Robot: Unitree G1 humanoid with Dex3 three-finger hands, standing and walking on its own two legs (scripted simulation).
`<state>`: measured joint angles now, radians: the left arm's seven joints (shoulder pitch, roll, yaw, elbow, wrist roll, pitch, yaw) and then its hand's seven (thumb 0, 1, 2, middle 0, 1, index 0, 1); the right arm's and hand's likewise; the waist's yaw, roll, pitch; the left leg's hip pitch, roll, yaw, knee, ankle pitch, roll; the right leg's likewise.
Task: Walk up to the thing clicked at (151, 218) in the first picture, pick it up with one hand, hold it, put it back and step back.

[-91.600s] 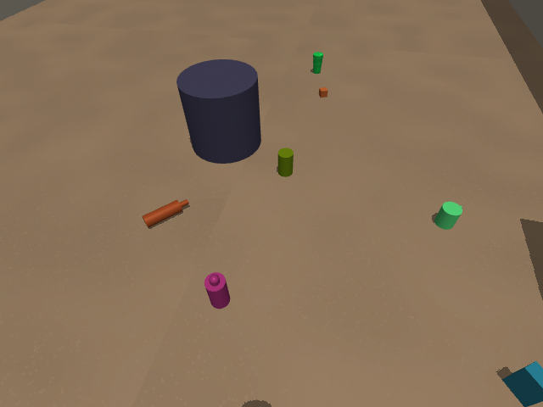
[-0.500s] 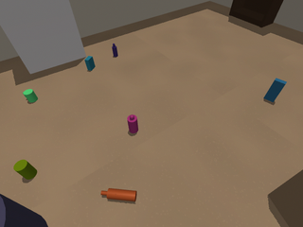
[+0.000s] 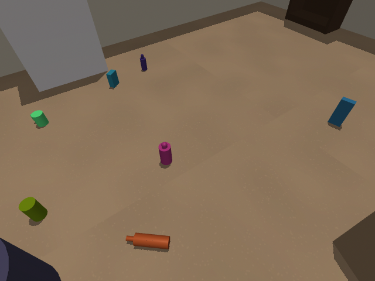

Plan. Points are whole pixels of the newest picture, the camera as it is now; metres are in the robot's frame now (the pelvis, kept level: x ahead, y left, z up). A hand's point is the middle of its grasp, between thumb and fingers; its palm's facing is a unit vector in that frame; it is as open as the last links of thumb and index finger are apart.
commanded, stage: stand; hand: left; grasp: from above
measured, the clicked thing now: (147, 240) +0.45 +0.25 -0.75
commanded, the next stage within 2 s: rise first in 0.10 s
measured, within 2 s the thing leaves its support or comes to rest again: neither
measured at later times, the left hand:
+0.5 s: hand out of the picture +0.14 +0.25 -0.17, palm faces -0.04 -0.93 -0.36, open 10.0 cm
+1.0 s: hand out of the picture +0.11 +0.26 -0.22, palm faces -0.14 -0.89 -0.44, open 14.1 cm
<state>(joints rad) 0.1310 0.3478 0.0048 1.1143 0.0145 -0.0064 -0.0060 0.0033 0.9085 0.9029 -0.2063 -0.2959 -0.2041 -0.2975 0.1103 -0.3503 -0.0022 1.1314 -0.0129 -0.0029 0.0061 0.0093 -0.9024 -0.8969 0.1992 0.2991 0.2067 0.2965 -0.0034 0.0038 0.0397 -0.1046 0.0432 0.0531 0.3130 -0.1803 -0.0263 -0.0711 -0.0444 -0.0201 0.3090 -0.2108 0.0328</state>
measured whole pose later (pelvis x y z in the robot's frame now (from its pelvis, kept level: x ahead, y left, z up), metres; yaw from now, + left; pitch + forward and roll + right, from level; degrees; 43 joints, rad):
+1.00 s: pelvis -0.02 +0.01 -0.09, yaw +1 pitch +16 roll -2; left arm 0.24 0.32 0.13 0.50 0.23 0.22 -0.02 0.00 -0.52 1.01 -0.07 -1.05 -0.07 -1.06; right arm 0.21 -0.24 -0.03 0.58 0.01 -0.12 -0.03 0.01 -0.88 -0.89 0.20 0.30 0.21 0.30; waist -0.03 0.01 -0.11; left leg -0.87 0.07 -0.01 1.09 -0.50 -0.02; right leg -0.81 -0.04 -0.03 1.06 -0.53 0.03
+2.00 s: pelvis -0.12 +0.01 -0.39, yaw -5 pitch +33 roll -6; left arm -0.72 0.73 0.16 1.13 1.08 -0.34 0.12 0.00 -0.53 1.06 -0.07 -1.03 -0.06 -1.04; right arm 0.17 -0.27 -0.02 0.75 -0.07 -0.01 0.08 0.01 -0.87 -0.89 0.20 0.30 0.21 0.30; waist -0.12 0.01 -0.09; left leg -2.16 0.07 -0.13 2.21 -0.63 -0.02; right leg -2.06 -0.01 -0.03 2.17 -0.68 0.04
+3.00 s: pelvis -0.10 +0.01 -0.46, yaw -9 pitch +32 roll -10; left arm -0.96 0.93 0.15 1.40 1.34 -0.39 0.29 0.00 -0.52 1.00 -0.07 -1.01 -0.08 -1.00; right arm 0.11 -0.27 0.10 0.73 -0.20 0.06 0.13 0.00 -0.91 -0.90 0.20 0.30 0.21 0.30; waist -0.23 -0.04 0.00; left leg -2.35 0.05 -0.21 2.44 -0.67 -0.02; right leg -2.22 0.02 -0.07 2.36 -0.72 0.07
